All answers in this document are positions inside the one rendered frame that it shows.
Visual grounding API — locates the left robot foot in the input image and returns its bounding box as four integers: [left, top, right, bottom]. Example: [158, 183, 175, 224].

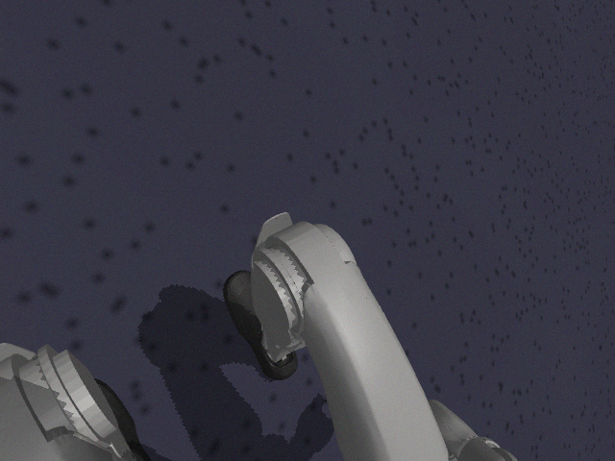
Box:
[95, 378, 152, 461]

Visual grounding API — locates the right robot arm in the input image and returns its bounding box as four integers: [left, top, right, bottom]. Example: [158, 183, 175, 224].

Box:
[458, 437, 518, 461]

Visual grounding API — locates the right robot foot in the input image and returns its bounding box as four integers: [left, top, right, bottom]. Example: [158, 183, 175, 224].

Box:
[224, 271, 298, 380]

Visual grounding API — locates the right robot hand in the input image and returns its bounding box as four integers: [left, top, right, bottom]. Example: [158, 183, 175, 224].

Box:
[428, 400, 479, 461]

